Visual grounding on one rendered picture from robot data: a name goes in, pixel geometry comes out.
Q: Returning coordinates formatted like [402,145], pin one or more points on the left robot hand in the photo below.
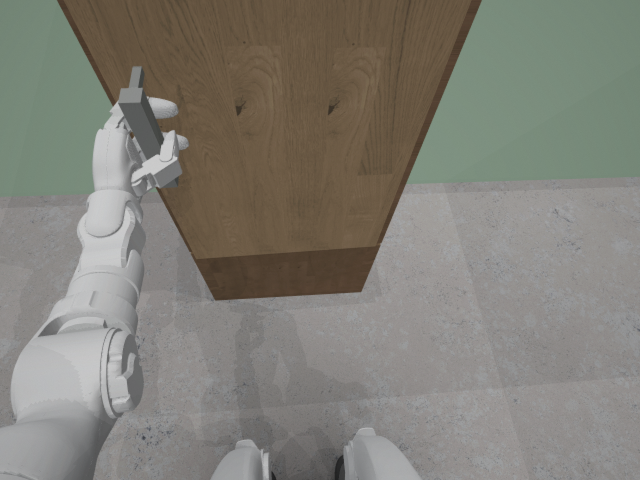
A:
[116,156]

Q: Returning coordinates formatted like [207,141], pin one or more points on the cupboard door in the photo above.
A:
[301,115]

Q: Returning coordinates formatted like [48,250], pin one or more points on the robot thigh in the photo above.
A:
[376,458]
[244,464]

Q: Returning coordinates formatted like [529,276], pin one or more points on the handle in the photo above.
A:
[140,117]

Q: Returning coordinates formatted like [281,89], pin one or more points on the left robot forearm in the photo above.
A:
[106,285]

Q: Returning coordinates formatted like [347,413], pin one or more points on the right robot thigh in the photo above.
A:
[376,458]

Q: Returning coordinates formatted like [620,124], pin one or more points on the left robot thigh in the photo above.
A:
[244,464]

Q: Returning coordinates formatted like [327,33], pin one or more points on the robot left upper arm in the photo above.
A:
[70,389]

